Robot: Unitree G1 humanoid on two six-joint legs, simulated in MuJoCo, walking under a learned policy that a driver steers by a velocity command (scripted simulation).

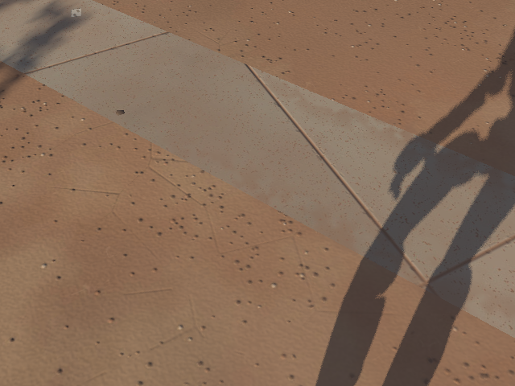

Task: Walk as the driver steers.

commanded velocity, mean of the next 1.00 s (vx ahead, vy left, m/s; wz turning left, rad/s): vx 0.15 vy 0.00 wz -0.47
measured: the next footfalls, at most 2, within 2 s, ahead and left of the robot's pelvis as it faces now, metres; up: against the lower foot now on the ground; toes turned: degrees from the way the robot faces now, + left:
left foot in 0.36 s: +0.35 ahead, +0.09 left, +0.00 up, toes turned -15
right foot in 0.82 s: +0.19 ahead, -0.08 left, +0.00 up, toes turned -28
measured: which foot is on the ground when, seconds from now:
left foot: up 0.00-0.34, down 0.36-0.82, up 0.84-1.00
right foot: down 0.00-0.36, up 0.38-0.80, down 0.82-1.00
